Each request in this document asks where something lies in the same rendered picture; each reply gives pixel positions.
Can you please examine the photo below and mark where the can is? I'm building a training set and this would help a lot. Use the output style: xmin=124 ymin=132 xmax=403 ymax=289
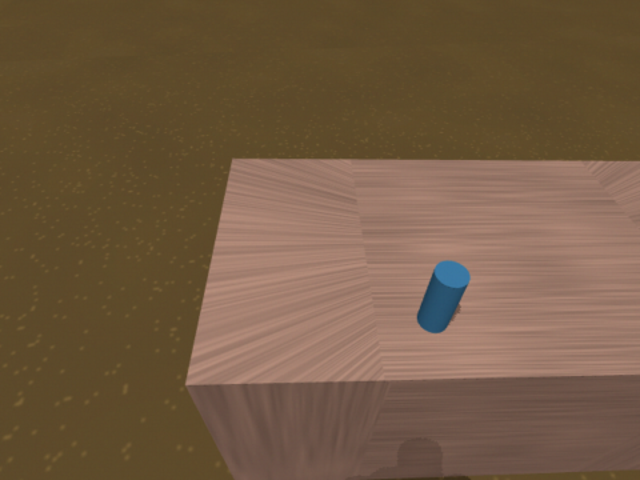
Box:
xmin=417 ymin=261 xmax=470 ymax=333

